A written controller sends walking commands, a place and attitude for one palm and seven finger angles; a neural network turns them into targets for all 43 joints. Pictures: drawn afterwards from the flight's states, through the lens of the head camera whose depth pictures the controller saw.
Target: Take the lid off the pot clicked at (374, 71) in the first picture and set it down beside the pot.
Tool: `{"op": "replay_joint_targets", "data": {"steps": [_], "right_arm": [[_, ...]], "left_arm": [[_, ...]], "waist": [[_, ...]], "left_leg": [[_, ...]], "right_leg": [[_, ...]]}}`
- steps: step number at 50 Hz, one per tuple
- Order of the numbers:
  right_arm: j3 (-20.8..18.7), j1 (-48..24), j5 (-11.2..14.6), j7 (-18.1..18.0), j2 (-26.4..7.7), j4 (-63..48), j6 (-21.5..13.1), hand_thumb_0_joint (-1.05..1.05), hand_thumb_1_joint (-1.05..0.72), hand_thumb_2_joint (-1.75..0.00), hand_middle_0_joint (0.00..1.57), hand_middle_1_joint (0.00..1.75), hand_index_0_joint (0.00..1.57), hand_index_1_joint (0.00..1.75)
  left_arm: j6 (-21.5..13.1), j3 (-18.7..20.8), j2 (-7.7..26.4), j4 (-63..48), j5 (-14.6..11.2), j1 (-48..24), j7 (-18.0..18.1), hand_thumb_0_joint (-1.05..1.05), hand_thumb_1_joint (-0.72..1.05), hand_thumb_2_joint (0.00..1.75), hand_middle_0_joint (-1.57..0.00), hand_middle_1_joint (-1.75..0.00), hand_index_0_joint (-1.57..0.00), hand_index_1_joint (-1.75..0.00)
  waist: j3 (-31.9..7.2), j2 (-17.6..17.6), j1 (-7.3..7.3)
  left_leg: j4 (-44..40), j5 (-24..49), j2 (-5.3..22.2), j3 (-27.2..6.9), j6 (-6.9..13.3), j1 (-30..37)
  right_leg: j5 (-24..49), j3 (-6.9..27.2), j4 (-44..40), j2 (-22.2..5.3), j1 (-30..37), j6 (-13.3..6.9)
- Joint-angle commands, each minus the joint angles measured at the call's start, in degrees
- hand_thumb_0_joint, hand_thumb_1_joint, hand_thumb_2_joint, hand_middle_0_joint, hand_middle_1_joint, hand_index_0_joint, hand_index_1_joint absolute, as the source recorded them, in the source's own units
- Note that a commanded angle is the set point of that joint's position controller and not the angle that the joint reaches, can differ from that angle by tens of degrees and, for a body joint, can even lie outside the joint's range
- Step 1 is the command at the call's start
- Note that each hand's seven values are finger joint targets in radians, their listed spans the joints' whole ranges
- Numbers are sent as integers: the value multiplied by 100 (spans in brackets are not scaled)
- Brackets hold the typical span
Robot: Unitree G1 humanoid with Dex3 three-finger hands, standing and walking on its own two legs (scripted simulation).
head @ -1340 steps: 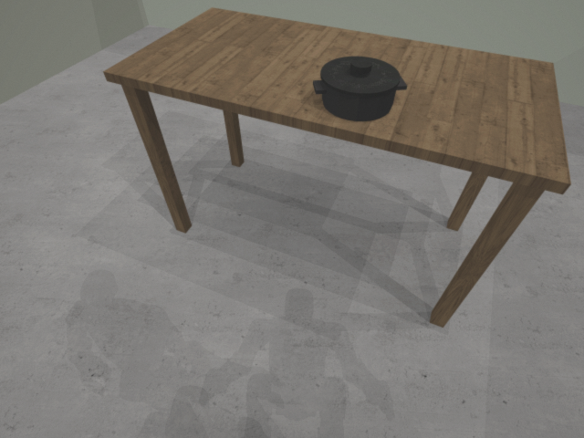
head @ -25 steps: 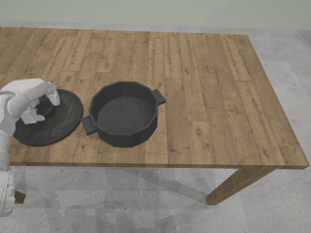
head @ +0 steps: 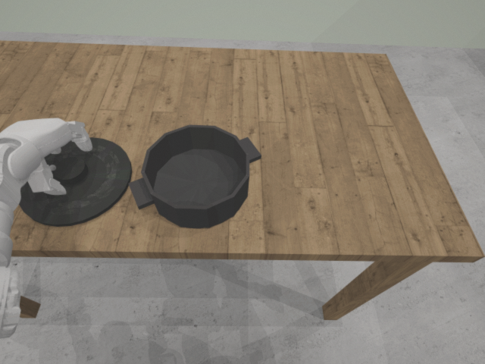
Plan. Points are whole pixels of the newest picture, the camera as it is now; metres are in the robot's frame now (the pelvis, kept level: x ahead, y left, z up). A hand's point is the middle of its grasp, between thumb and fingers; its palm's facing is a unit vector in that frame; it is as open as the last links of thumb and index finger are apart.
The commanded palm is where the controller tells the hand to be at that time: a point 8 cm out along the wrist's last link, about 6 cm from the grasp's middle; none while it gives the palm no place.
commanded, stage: open the fingers wide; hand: left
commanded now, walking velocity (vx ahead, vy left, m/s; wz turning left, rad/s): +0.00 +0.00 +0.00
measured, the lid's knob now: (71, 170) +0.44 +0.31 +0.03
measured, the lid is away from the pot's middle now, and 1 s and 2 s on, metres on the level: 0.23 0.23 0.23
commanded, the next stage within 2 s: raise the empty hand in 0.12 s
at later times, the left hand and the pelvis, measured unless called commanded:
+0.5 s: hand (42, 155) +0.42 +0.32 +0.10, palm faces -0.36 -0.07 -0.93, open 11.0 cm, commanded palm +0.41 +0.32 +0.16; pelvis +0.00 +0.01 +0.00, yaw +0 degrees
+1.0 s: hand (24, 129) +0.43 +0.32 +0.15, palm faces -0.32 -0.05 -0.95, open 11.0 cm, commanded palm +0.42 +0.32 +0.22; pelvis +0.00 +0.00 +0.01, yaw +1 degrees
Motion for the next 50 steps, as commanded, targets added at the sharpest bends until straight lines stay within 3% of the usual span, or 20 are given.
{"op": "replay_joint_targets", "data": {"steps": [1,6,9,11,14,16,17,19,21,22,24,27,31,33,35,38,42,45,48,50], "right_arm": [[-321,183,-35,-41,-973,-509,-103,0,-90,-90,20,30,20,30],[-318,221,-49,-97,-981,-508,-128,0,-90,-90,20,30,20,30],[-328,204,-38,-99,-942,-486,-130,0,-90,-90,20,30,20,30],[-329,266,-43,-91,-985,-451,-133,0,-90,-90,20,30,20,30],[-341,179,-55,-90,-921,-534,-136,0,-90,-90,20,30,20,30],[-323,208,-57,-74,-940,-513,-150,0,-90,-90,20,30,20,30],[-305,195,-50,-72,-935,-517,-133,0,-90,-90,20,30,20,30],[-311,121,-21,-41,-940,-531,-114,0,-90,-90,20,30,20,30],[-340,106,-39,-8,-926,-590,-128,0,-90,-90,20,30,20,30],[-335,73,-48,0,-912,-639,-135,0,-90,-90,20,30,20,30],[-295,40,-35,11,-917,-627,-124,0,-90,-90,20,30,20,30],[-276,-24,-15,35,-935,-630,-98,0,-90,-90,20,30,20,30],[-299,-61,-32,-16,-913,-666,-128,0,-90,-90,20,30,20,30],[-281,-29,-31,-36,-912,-624,-143,0,-90,-90,20,30,20,30],[-267,-37,-25,-20,-939,-610,-169,0,-90,-90,20,30,20,30],[-237,-100,3,21,-907,-611,-149,0,-90,-90,20,30,20,30],[-248,-155,-21,18,-909,-664,-149,0,-90,-90,20,30,20,30],[-242,-151,-21,21,-976,-669,-176,0,-90,-90,20,30,20,30],[-224,-178,-9,62,-904,-666,-193,0,-90,-90,20,30,20,30],[-220,-243,-10,73,-975,-714,-185,0,-90,-90,20,30,20,30]], "left_arm": [[100,437,1799,-855,-102,-2265,170,0,-6,74,-39,-79,-39,-79],[33,713,2186,-1102,-69,-2537,190,0,-6,74,-39,-78,-39,-78],[44,432,1786,-1072,-90,-2463,161,0,-6,74,-39,-78,-39,-78],[36,570,1971,-970,-102,-2465,165,0,-6,74,-39,-78,-39,-78],[11,569,1972,-1578,-84,-2713,193,0,-6,74,-39,-78,-39,-78],[49,846,2228,-1238,-129,-2412,216,0,-6,74,-39,-78,-39,-78],[106,708,2046,-1009,-156,-2297,193,0,-6,74,-39,-78,-39,-78],[174,488,1863,-1262,-154,-2502,143,0,-6,74,-39,-78,-39,-78],[181,607,2018,-1705,-147,-2573,127,0,-6,74,-39,-78,-39,-78],[193,716,2062,-1722,-164,-2364,109,0,-6,74,-39,-78,-39,-78],[264,734,2006,-1346,-270,-1982,50,0,-6,74,-39,-78,-39,-78],[382,464,1807,-1206,-260,-2186,-60,0,-6,74,-39,-78,-39,-78],[357,440,1990,-2055,-222,-3088,-122,0,-6,74,-39,-78,-39,-78],[362,595,2094,-1946,-242,-2946,-132,0,-6,74,-39,-78,-39,-78],[397,551,1981,-1488,-274,-2619,-172,0,-6,74,-39,-78,-39,-78],[524,187,1614,-1318,-275,-2628,-246,0,-6,74,-39,-78,-39,-78],[556,361,1948,-1869,-221,-3159,-294,0,-6,74,-39,-78,-39,-78],[575,647,2336,-2044,-254,-3235,-308,0,-6,74,-39,-78,-39,-78],[716,274,1801,-1632,-291,-2859,-403,0,-6,74,-39,-78,-39,-78],[749,429,2067,-1823,-275,-2975,-424,0,-6,74,-39,-78,-39,-78]], "waist": [[-1989,405,13],[-2289,558,21],[-2156,629,-21],[-2124,577,-8],[-2513,919,23],[-2352,706,60],[-2221,441,44],[-2145,560,33],[-2373,865,60],[-2469,779,104],[-2142,432,104],[-1822,265,60],[-2267,751,11],[-2313,728,39],[-1978,516,48],[-1769,320,32],[-2198,538,57],[-2230,666,95],[-1905,515,61],[-1990,503,105]], "left_leg": [[-273,2651,141,-175,-19,1418],[-260,2810,143,-225,-13,1570],[-246,2855,159,-236,-41,1751],[-239,2830,171,-245,-50,1685],[-242,3288,165,-326,-108,2105],[-220,3327,165,-302,-83,1883],[-273,3168,153,-288,-67,1720],[-349,3092,170,-288,-78,1775],[-328,3574,193,-361,-135,2116],[-319,3688,176,-377,-129,2162],[-365,3481,173,-315,-79,1826],[-483,2964,166,-275,-54,1621],[-545,2990,155,-338,-48,2106],[-551,3243,165,-380,-85,2219],[-579,3112,156,-349,-93,1966],[-640,2820,150,-308,-73,1790],[-673,3001,117,-340,-55,2040],[-717,3281,142,-377,-105,2123],[-724,3160,138,-338,-99,1982],[-755,3200,117,-325,-99,1943]], "right_leg": [[1158,-282,-63,271,521,-451],[1230,-269,-47,272,621,-450],[1067,-313,-78,290,335,-444],[1051,-297,-64,290,361,-452],[1175,-304,-73,286,428,-458],[1308,-284,-79,284,592,-447],[1306,-308,-98,288,606,-437],[1245,-304,-151,268,565,-444],[1326,-298,-157,267,631,-453],[1384,-288,-165,278,725,-446],[1464,-302,-207,261,836,-424],[1268,-313,-286,249,789,-424],[1204,-280,-359,244,849,-443],[1246,-317,-366,257,846,-440],[1250,-314,-406,247,829,-452],[1185,-331,-418,244,860,-444],[1332,-297,-441,244,1084,-452],[1450,-293,-477,217,1184,-469],[1369,-328,-506,233,1077,-434],[1492,-293,-507,208,1242,-461]]}}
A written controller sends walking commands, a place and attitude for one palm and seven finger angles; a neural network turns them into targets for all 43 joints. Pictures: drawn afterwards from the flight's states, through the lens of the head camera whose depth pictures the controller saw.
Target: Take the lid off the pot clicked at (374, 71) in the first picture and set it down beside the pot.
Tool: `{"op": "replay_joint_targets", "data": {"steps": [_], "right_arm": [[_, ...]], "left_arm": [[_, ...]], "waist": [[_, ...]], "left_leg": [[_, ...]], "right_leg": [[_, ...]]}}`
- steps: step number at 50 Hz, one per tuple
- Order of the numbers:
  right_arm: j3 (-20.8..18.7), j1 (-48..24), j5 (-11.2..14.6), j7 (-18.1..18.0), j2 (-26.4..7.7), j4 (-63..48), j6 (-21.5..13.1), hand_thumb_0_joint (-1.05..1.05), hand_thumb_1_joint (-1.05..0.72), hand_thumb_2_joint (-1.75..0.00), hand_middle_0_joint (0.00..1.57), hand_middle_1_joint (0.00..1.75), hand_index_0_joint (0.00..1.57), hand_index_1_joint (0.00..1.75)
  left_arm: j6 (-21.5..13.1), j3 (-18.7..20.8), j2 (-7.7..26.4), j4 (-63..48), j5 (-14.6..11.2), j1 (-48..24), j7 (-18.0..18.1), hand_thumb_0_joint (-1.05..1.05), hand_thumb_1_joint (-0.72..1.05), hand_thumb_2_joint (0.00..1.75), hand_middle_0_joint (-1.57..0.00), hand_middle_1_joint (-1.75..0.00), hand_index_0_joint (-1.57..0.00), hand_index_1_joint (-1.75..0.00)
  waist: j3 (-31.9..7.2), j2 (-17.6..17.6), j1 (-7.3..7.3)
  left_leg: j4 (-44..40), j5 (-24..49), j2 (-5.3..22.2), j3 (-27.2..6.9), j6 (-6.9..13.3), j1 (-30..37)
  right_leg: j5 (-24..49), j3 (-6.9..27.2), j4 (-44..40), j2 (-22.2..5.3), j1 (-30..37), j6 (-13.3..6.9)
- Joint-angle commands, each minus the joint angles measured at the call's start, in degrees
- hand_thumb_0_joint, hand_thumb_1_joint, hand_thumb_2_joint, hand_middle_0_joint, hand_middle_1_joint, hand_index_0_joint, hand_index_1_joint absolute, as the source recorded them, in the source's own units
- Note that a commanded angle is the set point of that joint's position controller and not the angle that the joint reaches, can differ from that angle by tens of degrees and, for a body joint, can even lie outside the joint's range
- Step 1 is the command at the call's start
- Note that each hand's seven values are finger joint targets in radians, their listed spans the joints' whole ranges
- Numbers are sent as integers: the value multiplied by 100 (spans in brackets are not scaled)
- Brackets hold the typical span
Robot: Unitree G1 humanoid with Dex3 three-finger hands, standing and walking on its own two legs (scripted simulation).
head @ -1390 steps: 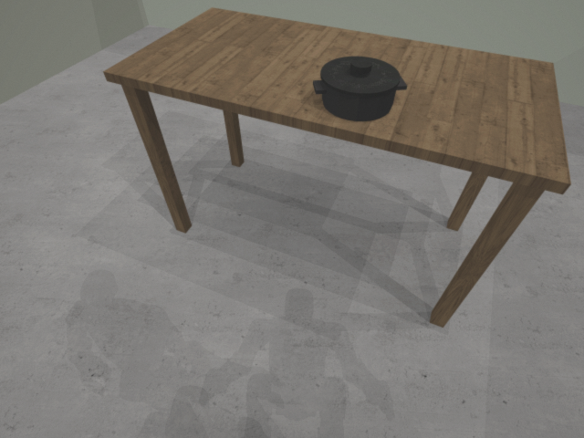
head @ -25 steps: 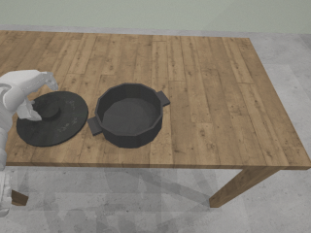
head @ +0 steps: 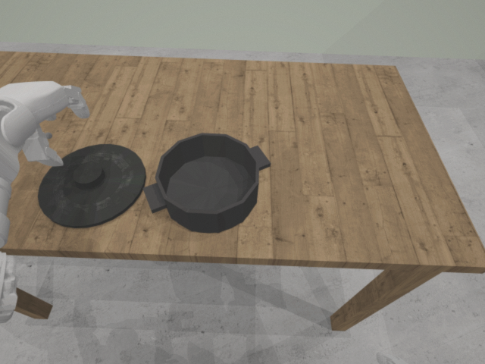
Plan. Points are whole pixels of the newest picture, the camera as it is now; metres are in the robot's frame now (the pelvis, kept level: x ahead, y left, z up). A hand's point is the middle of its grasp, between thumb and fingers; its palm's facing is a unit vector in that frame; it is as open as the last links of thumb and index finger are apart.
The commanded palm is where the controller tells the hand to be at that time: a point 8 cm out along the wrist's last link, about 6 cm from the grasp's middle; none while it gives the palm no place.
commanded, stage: raise the empty hand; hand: left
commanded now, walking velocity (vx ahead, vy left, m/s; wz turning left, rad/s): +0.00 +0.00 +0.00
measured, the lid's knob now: (89, 174) +0.45 +0.30 +0.02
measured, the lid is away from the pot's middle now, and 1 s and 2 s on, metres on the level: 0.23 0.23 0.23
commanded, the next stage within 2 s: draw the hand back to the body in 0.52 s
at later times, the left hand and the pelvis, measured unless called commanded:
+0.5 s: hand (28, 108) +0.43 +0.31 +0.19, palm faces -0.27 -0.05 -0.96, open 11.0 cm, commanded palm +0.42 +0.30 +0.25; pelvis +0.00 -0.01 +0.00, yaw +0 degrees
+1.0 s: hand (30, 132) +0.40 +0.30 +0.18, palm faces -0.26 -0.03 -0.96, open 11.0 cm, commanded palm +0.36 +0.30 +0.24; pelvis +0.00 -0.01 +0.00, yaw +1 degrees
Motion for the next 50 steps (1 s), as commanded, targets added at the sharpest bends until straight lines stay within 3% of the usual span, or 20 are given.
{"op": "replay_joint_targets", "data": {"steps": [1,2,5,7,10,12,15,16,20,24,26,28,30,33,37,40,42,46,47,50], "right_arm": [[-302,-32,-34,-20,-902,-608,-136,0,-90,-90,20,30,20,30],[-312,-81,-45,-14,-895,-640,-138,0,-90,-90,20,30,20,30],[-295,-28,-34,-19,-970,-597,-154,0,-90,-90,20,30,20,30],[-275,-54,-16,-25,-940,-602,-133,0,-90,-90,20,30,20,30],[-298,-109,-19,-59,-977,-603,-157,0,-90,-90,20,30,20,30],[-296,-85,-46,-46,-910,-637,-187,0,-90,-90,20,30,20,30],[-271,-19,-7,-38,-997,-553,-188,0,-90,-90,20,30,20,30],[-252,-37,-5,-33,-967,-558,-164,0,-90,-90,20,30,20,30],[-283,-184,-26,-23,-959,-669,-191,0,-90,-90,20,30,20,30],[-222,-98,41,-46,-937,-559,-167,0,-90,-90,20,30,20,30],[-241,-181,29,-19,-930,-632,-144,0,-90,-90,20,30,20,30],[-259,-167,14,-41,-930,-627,-162,0,-90,-90,20,30,20,30],[-240,-129,15,-62,-992,-608,-160,0,-90,-90,20,30,20,30],[-222,-175,25,-64,-929,-661,-168,0,-90,-90,20,30,20,30],[-216,-361,20,-7,-887,-801,-136,0,-90,-90,20,30,20,30],[-241,-385,-7,12,-934,-878,-179,0,-90,-90,20,30,20,30],[-207,-366,-14,26,-878,-903,-210,0,-90,-90,20,30,20,30],[-214,-553,-5,88,-840,-998,-205,0,-90,-90,20,30,20,30],[-227,-548,-6,99,-850,-1030,-226,0,-90,-90,20,30,20,30],[-194,-632,-3,99,-899,-1012,-241,0,-90,-90,20,30,20,30]], "left_arm": [[156,651,1894,-1177,-69,-2502,132,0,-6,74,-39,-78,-39,-78],[160,632,1887,-1555,-73,-2714,101,0,-6,74,-39,-78,-39,-78],[269,802,2043,-952,-124,-2312,48,0,-6,74,-39,-78,-39,-78],[331,636,1973,-1042,-103,-2676,-19,0,-6,74,-39,-78,-39,-78],[341,628,2121,-1310,-39,-3148,-55,0,-6,74,-39,-78,-39,-78],[321,755,2219,-1629,-1,-3202,-65,0,-6,74,-39,-78,-39,-78],[419,727,2139,-703,-82,-2606,-144,0,-6,74,-39,-78,-39,-78],[454,621,2069,-717,-62,-2728,-179,0,-6,74,-39,-78,-39,-78],[484,705,2276,-1589,12,-3292,-170,0,-6,74,-39,-78,-39,-78],[608,393,1823,-634,-60,-2782,-305,0,-6,74,-39,-78,-39,-78],[604,218,1743,-1110,-1,-3122,-305,0,-6,74,-39,-78,-39,-78],[596,471,2021,-1349,49,-3322,-269,0,-6,74,-39,-78,-39,-78],[583,668,2261,-1095,1,-3179,-244,0,-6,74,-39,-78,-39,-78],[574,606,2102,-1004,-10,-2884,-276,0,-6,74,-39,-78,-39,-78],[558,599,2041,-1650,-51,-2749,-274,0,-6,74,-39,-78,-39,-78],[574,1064,2467,-2188,-136,-2493,-224,0,-6,74,-39,-78,-39,-78],[629,1208,2405,-1836,-192,-1761,-258,0,-6,74,-39,-78,-39,-78],[728,837,1982,-2708,-307,-1907,-317,0,-6,74,-39,-78,-39,-78],[727,1190,2296,-2949,-311,-1695,-289,0,-6,74,-39,-78,-39,-78],[779,1180,2181,-2810,-434,-1225,-310,0,-6,74,-39,-78,-39,-78]], "waist": [[-2154,468,12],[-2381,547,18],[-2087,232,2],[-2076,197,-7],[-2171,456,-46],[-2573,633,4],[-1979,259,-24],[-2050,143,-8],[-2360,706,-10],[-1812,120,-36],[-2070,381,-36],[-2281,393,-25],[-2179,389,-41],[-2156,161,24],[-2158,515,59],[-2388,664,129],[-2293,326,202],[-2216,567,166],[-2321,520,244],[-1997,425,199]], "left_leg": [[-215,2997,230,-277,-130,1402],[-211,3135,221,-290,-124,1570],[-204,3023,212,-230,-103,1291],[-268,2676,175,-201,-73,1204],[-287,2671,174,-198,-70,1368],[-236,3116,155,-277,-71,1637],[-252,2797,164,-185,-88,1206],[-277,2631,158,-146,-80,1119],[-237,3104,172,-234,-70,1535],[-290,2566,176,-141,-78,1140],[-305,2615,178,-156,-86,1271],[-279,2674,165,-173,-51,1435],[-278,2718,151,-171,-62,1305],[-292,2586,142,-136,-42,1176],[-296,2704,171,-178,-57,1313],[-266,3124,180,-255,-60,1531],[-214,3140,163,-231,-50,1381],[-295,3087,211,-276,-84,1527],[-266,3298,207,-319,-75,1617],[-312,3061,219,-285,-105,1424]], "right_leg": [[1275,-244,48,325,668,-434],[1373,-216,34,312,733,-430],[1471,-235,4,310,768,-421],[1404,-232,-2,312,852,-413],[1370,-209,-55,284,789,-441],[1507,-209,-3,323,921,-430],[1502,-243,-53,297,847,-425],[1493,-241,-1,310,962,-402],[1563,-185,-56,287,900,-454],[1345,-276,-52,320,732,-399],[1293,-247,-25,312,783,-419],[1334,-214,-48,317,831,-421],[1416,-227,-57,309,857,-443],[1473,-222,20,297,1014,-414],[1371,-215,1,275,944,-422],[1497,-206,1,264,1066,-439],[1567,-230,64,280,1169,-398],[1380,-214,6,261,1029,-402],[1474,-231,36,267,1116,-405],[1384,-261,-26,247,1031,-399]]}}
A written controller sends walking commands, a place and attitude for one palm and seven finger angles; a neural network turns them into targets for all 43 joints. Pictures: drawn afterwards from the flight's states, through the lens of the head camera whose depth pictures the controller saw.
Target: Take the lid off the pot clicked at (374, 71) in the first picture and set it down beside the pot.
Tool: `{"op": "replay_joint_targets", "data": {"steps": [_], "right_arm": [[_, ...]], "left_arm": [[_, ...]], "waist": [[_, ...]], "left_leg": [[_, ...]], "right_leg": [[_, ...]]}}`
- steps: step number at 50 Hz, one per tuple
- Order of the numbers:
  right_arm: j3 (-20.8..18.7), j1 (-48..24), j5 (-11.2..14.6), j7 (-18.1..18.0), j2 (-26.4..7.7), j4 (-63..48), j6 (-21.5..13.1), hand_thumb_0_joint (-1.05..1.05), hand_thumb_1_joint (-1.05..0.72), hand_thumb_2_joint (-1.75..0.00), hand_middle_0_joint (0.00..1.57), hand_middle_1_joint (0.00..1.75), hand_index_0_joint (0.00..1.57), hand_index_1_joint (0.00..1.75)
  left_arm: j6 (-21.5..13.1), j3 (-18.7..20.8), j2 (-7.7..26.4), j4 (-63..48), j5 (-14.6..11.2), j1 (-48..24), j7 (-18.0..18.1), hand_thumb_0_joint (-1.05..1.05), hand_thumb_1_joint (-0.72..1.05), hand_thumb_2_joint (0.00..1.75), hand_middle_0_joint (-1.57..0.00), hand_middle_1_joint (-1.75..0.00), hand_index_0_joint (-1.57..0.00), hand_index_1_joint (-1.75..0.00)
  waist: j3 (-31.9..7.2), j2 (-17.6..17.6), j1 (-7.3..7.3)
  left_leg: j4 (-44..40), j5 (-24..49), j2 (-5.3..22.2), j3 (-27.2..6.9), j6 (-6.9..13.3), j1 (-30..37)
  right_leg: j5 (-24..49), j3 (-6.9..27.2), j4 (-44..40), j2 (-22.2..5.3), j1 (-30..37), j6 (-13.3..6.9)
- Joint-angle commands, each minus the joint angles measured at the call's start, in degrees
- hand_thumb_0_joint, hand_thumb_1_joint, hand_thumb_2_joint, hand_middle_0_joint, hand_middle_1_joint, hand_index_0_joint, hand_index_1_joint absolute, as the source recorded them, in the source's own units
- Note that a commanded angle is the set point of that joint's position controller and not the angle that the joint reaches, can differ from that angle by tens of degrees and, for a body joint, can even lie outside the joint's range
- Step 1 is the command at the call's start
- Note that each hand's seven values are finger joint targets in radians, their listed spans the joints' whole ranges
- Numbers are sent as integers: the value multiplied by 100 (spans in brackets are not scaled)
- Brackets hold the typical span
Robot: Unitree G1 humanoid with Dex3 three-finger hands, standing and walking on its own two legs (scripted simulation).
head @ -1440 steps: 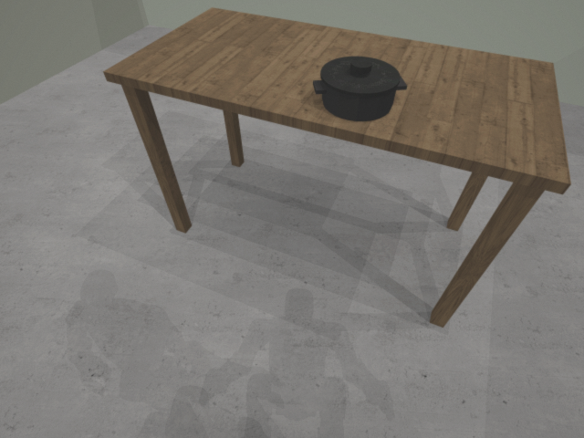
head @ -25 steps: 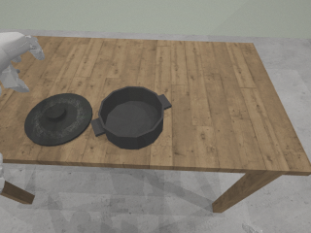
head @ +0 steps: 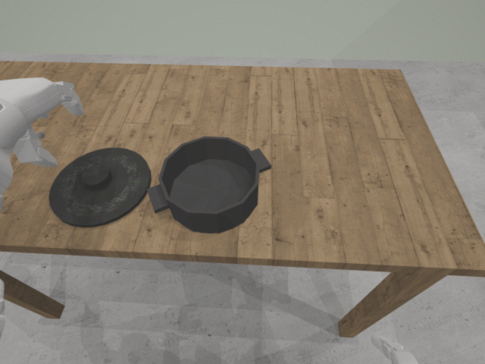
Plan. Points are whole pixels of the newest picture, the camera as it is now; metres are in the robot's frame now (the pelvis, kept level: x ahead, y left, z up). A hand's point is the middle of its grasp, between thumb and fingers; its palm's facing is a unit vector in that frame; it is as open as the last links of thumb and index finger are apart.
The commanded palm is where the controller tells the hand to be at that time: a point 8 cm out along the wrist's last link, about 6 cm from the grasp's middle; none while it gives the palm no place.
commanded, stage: draw the hand back to the body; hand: left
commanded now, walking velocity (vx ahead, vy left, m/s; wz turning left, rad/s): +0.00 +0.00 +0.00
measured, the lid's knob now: (97, 176) +0.45 +0.30 +0.02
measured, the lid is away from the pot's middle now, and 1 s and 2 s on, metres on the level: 0.23 0.23 0.23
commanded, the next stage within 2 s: step back with the hand held close in 1.88 s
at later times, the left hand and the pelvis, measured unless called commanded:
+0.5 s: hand (55, 124) +0.37 +0.24 +0.23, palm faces +0.44 -0.87 -0.22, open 10.5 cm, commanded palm +0.31 +0.28 +0.23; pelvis +0.02 -0.03 +0.00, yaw -2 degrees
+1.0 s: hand (50, 178) +0.29 +0.22 +0.22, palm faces +0.49 -0.84 -0.23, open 8.1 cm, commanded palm +0.23 +0.25 +0.22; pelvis +0.01 -0.05 +0.00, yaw -1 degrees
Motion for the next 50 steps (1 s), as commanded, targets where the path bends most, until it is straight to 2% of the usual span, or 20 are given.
{"op": "replay_joint_targets", "data": {"steps": [1,3,5,6,7,8,10,14,15,19,21,23,26,29,33,36,39,44,48,50], "right_arm": [[-258,-494,-35,-30,-742,-823,-211,0,-90,-90,20,30,20,30],[-257,-609,-27,-41,-725,-833,-213,0,-90,-90,20,30,20,30],[-262,-653,-58,-43,-777,-854,-273,0,-90,-90,20,30,20,30],[-223,262,-32,-151,-200,-1119,-673,0,-90,-90,20,30,20,30],[-143,-30,-81,-225,-420,-949,-833,0,-90,-90,20,30,20,30],[-130,-164,-99,-320,-449,-903,-933,0,-90,-90,20,30,20,30],[-100,-291,-145,-414,-594,-661,-1081,0,-90,-90,20,30,20,30],[-74,-413,-272,-432,-447,-513,-1508,0,-90,-90,20,30,20,30],[-82,-413,-317,-408,-474,-440,-1580,0,-90,-90,20,30,20,30],[-149,-447,-334,-283,-413,-393,-1715,0,-90,-90,20,30,20,30],[-185,-477,-324,-255,-447,-340,-1730,0,-90,-90,20,30,20,30],[-213,-516,-315,-241,-477,-340,-1713,0,-90,-90,20,30,20,30],[-226,-641,-307,-226,-443,-342,-1760,0,-90,-90,20,30,20,30],[-256,-673,-278,-228,-452,-289,-1732,0,-90,-90,20,30,20,30],[-258,-791,-284,-246,-412,-300,-1784,0,-90,-90,20,30,20,30],[-266,-825,-301,-262,-418,-261,-1758,0,-90,-90,20,30,20,30],[-250,-940,-304,-263,-347,-321,-1812,0,-90,-90,20,30,20,30],[-247,-988,-327,-257,-310,-308,-1822,0,-90,-90,20,30,20,30],[-225,-1113,-328,-269,-249,-374,-1855,0,-90,-90,20,30,20,30],[-229,-1120,-354,-277,-234,-361,-1906,0,-90,-90,20,30,20,30]], "left_arm": [[130,763,1815,-1364,-123,-2012,201,0,-6,74,-39,-78,-39,-78],[168,639,1668,-1672,-143,-2148,195,0,-6,74,-39,-78,-39,-78],[183,911,1900,-1762,-204,-1773,253,0,-6,74,-39,-78,-39,-78],[-381,1468,-110,-2246,-3671,-2338,1377,0,-6,74,-39,-78,-39,-78],[-492,1388,-95,-1707,-3918,-1373,1957,0,-6,74,-39,-78,-39,-78],[-488,1576,-239,-1371,-4431,-780,2336,0,-6,74,-39,-78,-39,-78],[-604,1989,106,-1801,-4905,-870,2836,0,-6,74,-39,-78,-39,-78],[-848,2478,190,-3163,-5077,-1151,3410,0,1,75,-37,-75,-37,-75],[-901,2619,242,-3359,-5105,-945,3488,0,4,76,-37,-74,-37,-74],[-827,2413,-471,-3524,-5262,141,3507,0,13,77,-35,-69,-35,-69],[-754,2355,-688,-3342,-5335,606,3502,0,18,78,-34,-66,-34,-66],[-712,2566,-523,-3471,-5388,856,3510,0,23,79,-33,-64,-33,-64],[-767,2614,-562,-4036,-5426,1022,3519,0,30,80,-32,-60,-32,-60],[-665,2569,-710,-3917,-5471,1325,3523,0,37,81,-30,-57,-30,-57],[-732,2687,-678,-4287,-5497,1605,3562,0,47,83,-29,-52,-29,-52],[-715,2726,-755,-4073,-5534,1959,3569,0,54,84,-27,-48,-27,-48],[-793,2785,-716,-4648,-5527,1933,3579,0,61,85,-26,-45,-26,-45],[-738,2723,-1004,-4481,-5567,2514,3571,0,73,87,-23,-38,-23,-38],[-810,2651,-1078,-5030,-5575,2514,3562,0,83,89,-21,-34,-21,-34],[-841,2737,-1048,-5099,-5578,2721,3593,0,88,90,-20,-31,-20,-31]], "waist": [[-2198,280,94],[-1969,270,74],[-2091,370,125],[-1729,55,-112],[-1357,-142,23],[-1142,-646,122],[-1125,-634,152],[-1541,914,303],[-1543,910,310],[-1355,679,355],[-1108,317,326],[-1183,-2,366],[-1388,270,374],[-1120,-94,355],[-1158,57,411],[-975,-253,407],[-1124,144,461],[-718,-225,452],[-784,157,460],[-677,-56,438]], "left_leg": [[-129,2822,182,-214,-23,1147],[-208,2572,190,-234,-34,1147],[-169,2687,187,-241,-35,1203],[-302,1829,516,-213,-270,2042],[-488,1137,709,-480,-259,2036],[-669,645,681,-367,-204,1606],[-739,493,587,-165,-152,1325],[-622,1922,546,-107,-310,1813],[-548,2240,558,-99,-320,1817],[-422,2745,565,49,-285,1657],[-424,2657,554,108,-231,1518],[-408,2437,508,157,-180,1409],[-360,2706,452,197,-153,1615],[-366,2359,442,262,-129,1496],[-389,2210,387,280,-106,1570],[-426,1917,363,310,-92,1446],[-426,1919,353,303,-95,1601],[-474,1650,371,312,-97,1463],[-527,1512,347,307,-112,1571],[-524,1430,356,273,-102,1589]], "right_leg": [[1252,-200,81,257,813,-402],[1067,-252,25,261,653,-410],[1139,-206,27,247,753,-442],[546,-332,1,257,376,-559],[102,-232,-33,237,258,-568],[105,-176,-121,210,537,-528],[254,-99,-184,161,947,-467],[929,-107,-72,146,1300,-509],[1099,-110,-56,144,1378,-500],[1638,-132,33,151,1536,-470],[1695,-131,18,172,1475,-442],[1855,-125,46,142,1644,-424],[2062,-89,47,142,1706,-396],[2054,-94,17,133,1615,-373],[2019,-60,3,118,1664,-366],[1880,-46,-53,127,1623,-344],[1868,-15,-67,102,1692,-356],[1611,-30,-154,126,1510,-338],[1383,3,-217,111,1517,-346],[1276,-3,-252,127,1447,-341]]}}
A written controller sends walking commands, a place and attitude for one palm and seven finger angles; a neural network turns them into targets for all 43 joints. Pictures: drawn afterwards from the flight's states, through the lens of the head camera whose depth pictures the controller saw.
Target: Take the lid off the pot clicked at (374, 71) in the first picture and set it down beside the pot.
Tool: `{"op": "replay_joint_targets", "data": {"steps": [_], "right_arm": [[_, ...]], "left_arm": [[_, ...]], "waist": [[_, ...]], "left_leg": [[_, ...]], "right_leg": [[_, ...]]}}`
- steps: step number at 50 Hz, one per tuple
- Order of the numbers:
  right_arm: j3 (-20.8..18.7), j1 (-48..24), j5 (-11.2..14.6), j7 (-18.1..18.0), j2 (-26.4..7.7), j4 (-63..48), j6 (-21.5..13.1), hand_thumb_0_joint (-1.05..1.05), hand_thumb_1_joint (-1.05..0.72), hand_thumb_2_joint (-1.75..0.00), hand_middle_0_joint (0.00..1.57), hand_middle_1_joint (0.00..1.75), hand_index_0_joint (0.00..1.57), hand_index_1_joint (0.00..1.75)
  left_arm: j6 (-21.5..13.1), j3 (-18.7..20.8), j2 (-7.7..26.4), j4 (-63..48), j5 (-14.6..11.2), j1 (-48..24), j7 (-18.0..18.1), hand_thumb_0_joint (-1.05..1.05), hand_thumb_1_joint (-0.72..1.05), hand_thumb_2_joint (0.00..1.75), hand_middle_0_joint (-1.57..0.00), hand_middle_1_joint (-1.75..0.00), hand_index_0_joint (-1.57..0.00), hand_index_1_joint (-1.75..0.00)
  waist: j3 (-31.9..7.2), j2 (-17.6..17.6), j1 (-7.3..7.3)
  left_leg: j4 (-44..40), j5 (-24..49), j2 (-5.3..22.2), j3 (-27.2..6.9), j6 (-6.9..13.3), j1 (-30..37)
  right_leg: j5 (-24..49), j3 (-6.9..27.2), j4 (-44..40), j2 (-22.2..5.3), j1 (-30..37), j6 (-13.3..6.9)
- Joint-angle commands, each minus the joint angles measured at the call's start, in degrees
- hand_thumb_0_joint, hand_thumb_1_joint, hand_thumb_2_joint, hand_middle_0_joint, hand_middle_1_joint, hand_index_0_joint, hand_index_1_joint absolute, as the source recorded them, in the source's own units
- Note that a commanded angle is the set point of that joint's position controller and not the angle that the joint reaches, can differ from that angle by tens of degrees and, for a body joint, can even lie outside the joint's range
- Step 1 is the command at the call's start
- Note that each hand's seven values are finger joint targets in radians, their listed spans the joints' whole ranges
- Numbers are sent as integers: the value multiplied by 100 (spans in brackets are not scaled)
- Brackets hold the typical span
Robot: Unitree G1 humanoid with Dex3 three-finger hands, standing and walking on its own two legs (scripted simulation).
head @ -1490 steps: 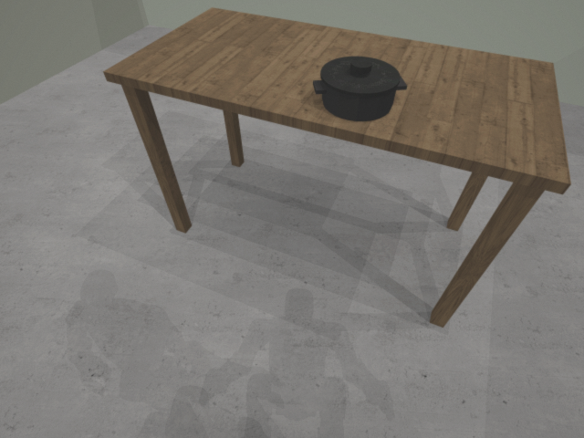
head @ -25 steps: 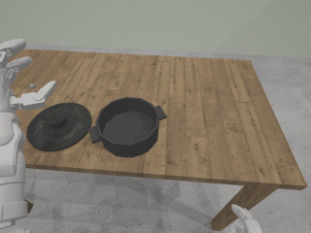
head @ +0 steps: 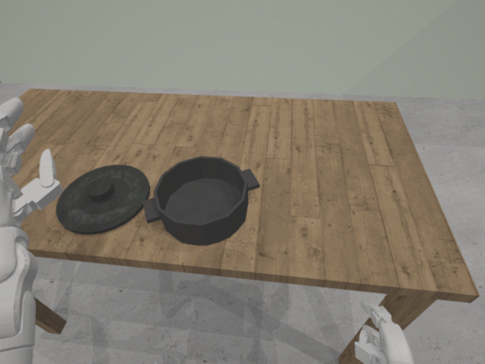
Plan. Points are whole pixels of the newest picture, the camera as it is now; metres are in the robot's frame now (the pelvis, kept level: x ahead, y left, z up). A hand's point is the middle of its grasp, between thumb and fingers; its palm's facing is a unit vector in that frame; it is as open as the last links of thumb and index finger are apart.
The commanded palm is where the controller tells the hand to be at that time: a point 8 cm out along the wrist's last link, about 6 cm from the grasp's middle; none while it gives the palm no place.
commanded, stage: draw the hand back to the body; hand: left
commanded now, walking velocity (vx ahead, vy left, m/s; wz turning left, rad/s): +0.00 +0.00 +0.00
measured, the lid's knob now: (100, 189) +0.43 +0.37 +0.01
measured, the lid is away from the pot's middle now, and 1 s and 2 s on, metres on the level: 0.23 0.23 0.23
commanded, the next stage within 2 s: step back with the hand held close in 0.88 s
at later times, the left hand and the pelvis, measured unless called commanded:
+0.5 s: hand (36, 228) +0.21 +0.27 +0.20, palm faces +0.45 -0.84 -0.30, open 7.4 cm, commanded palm +0.15 +0.30 +0.20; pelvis -0.01 +0.02 +0.00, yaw +0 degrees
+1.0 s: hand (25, 254) +0.18 +0.27 +0.19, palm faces +0.43 -0.83 -0.35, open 7.4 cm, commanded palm +0.13 +0.31 +0.20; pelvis +0.00 +0.03 +0.00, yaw +0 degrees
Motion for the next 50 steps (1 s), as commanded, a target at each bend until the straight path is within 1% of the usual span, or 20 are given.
{"op": "replay_joint_targets", "data": {"steps": [1,5,9,10,12,15,16,19,21,26,31,34,35,36,40,43,45,47,49,50], "right_arm": [[-209,-700,-53,-72,-559,-821,-305,0,-90,-90,20,30,20,30],[-209,-786,-52,-77,-539,-860,-309,0,-90,-90,20,30,20,30],[-202,-809,-88,-68,-495,-893,-390,0,-90,-90,20,30,20,30],[-202,-816,-91,-59,-497,-884,-422,0,-90,-90,20,30,20,30],[-202,-778,-104,-67,-497,-857,-395,0,-90,-90,20,30,20,30],[-202,-834,-99,-59,-494,-928,-433,0,-90,-90,20,30,20,30],[-208,-829,-123,-71,-481,-908,-442,0,-90,-90,20,30,20,30],[-210,-803,-137,-35,-467,-947,-478,0,-90,-90,20,30,20,30],[-222,-765,-154,-34,-477,-923,-475,0,-90,-90,20,30,20,30],[-228,-744,-172,-1,-449,-983,-515,0,-90,-90,20,30,20,30],[-222,-694,-187,0,-438,-1007,-517,0,-90,-90,20,30,20,30],[-220,-701,-182,4,-418,-1088,-499,0,-90,-90,20,30,20,30],[-222,-696,-177,6,-429,-1112,-530,0,-90,-90,20,30,20,30],[-215,-695,-202,-4,-401,-1107,-531,0,-90,-90,20,30,20,30],[-206,-654,-188,-39,-415,-1081,-515,0,-90,-90,20,30,20,30],[-195,-636,-212,-33,-388,-1108,-519,0,-90,-90,20,30,20,30],[-202,-648,-205,-18,-412,-1117,-540,0,-90,-90,20,30,20,30],[-186,-609,-227,-27,-384,-1103,-503,0,-90,-90,20,30,20,30],[-199,-634,-224,-17,-402,-1145,-494,0,-90,-90,20,30,20,30],[-122,-486,-126,-13,-517,-1465,-362,0,-90,-90,20,30,20,30]], "left_arm": [[-372,581,1398,-1226,-25,-916,73,0,90,90,-20,-30,-20,-30],[-386,544,1366,-1528,-33,-759,59,0,90,90,-20,-30,-20,-30],[-480,510,1304,-2082,-4,-540,82,0,90,90,-20,-30,-20,-30],[-505,517,1301,-2122,-1,-423,87,0,90,90,-20,-30,-20,-30],[-444,460,1141,-1815,-9,-43,79,0,90,90,-20,-30,-20,-30],[-518,394,1161,-2399,20,-140,71,0,90,90,-20,-30,-20,-30],[-509,397,1093,-2199,30,152,80,0,90,90,-20,-30,-20,-30],[-544,370,1044,-2615,48,486,73,0,90,90,-20,-30,-20,-30],[-525,376,974,-2449,45,830,73,0,90,90,-20,-30,-20,-30],[-589,336,943,-3127,97,1201,71,0,90,90,-20,-30,-20,-30],[-523,258,793,-3123,130,1803,82,0,90,90,-20,-30,-20,-30],[-519,193,766,-3537,154,2019,72,0,90,90,-20,-30,-20,-30],[-550,288,896,-3738,151,2046,92,0,90,90,-20,-30,-20,-30],[-535,210,752,-3633,186,2229,93,0,90,90,-20,-30,-20,-30],[-487,251,849,-3656,188,1944,136,0,90,90,-20,-30,-20,-30],[-474,118,678,-3670,221,2200,124,0,90,90,-20,-30,-20,-30],[-478,183,795,-3829,217,2164,133,0,90,90,-20,-30,-20,-30],[-428,179,699,-3523,207,2334,131,0,90,90,-20,-30,-20,-30],[-458,203,774,-3822,231,2190,128,0,90,90,-20,-30,-20,-30],[-838,1299,1810,-4144,119,1087,201,0,90,90,-20,-30,-20,-30]], "waist": [[-910,-122,-16],[-783,-179,-35],[-965,45,26],[-875,103,-5],[-651,-170,22],[-694,50,-11],[-594,26,32],[-710,115,70],[-588,-174,54],[-719,106,62],[-403,16,64],[-513,31,90],[-510,13,61],[-543,153,100],[-309,-49,18],[-376,92,73],[-492,-4,51],[-417,-95,94],[-571,74,105],[115,328,-49]], "left_leg": [[-185,1434,-56,277,316,112],[-204,1212,-54,267,326,110],[-239,1266,-47,221,306,216],[-231,1219,-56,224,298,204],[-286,1115,-27,200,290,56],[-297,1023,-31,166,279,134],[-310,944,-39,168,286,56],[-298,1058,-14,131,262,106],[-313,1011,-4,117,264,-18],[-252,1171,-6,106,240,10],[-265,1144,32,64,210,-127],[-249,1188,58,34,195,-70],[-222,1169,55,15,182,-85],[-223,1203,28,47,188,-117],[-214,991,52,-3,181,-142],[-217,1107,54,9,176,-112],[-168,1220,57,-14,169,-78],[-198,1261,48,6,170,-192],[-155,1439,56,4,164,-107],[-163,833,120,-114,281,-444]], "right_leg": [[1403,-7,-262,-261,282,19],[1113,34,-376,-282,217,36],[1087,16,-340,-281,304,7],[1053,34,-347,-282,267,6],[886,-14,-363,-259,178,8],[739,2,-372,-268,174,-3],[650,-5,-393,-258,113,-3],[736,-11,-342,-269,199,-28],[683,-36,-338,-247,150,-14],[854,-21,-281,-266,217,-40],[791,-58,-250,-241,63,-52],[777,-53,-204,-251,88,-55],[783,-34,-173,-238,110,-58],[805,-48,-182,-234,104,-60],[605,-16,-219,-218,-59,-61],[679,-54,-183,-238,-32,-70],[810,-16,-126,-220,41,-70],[848,-65,-133,-237,62,-66],[982,-57,-88,-251,117,-73],[1291,567,-265,-468,-338,-48]]}}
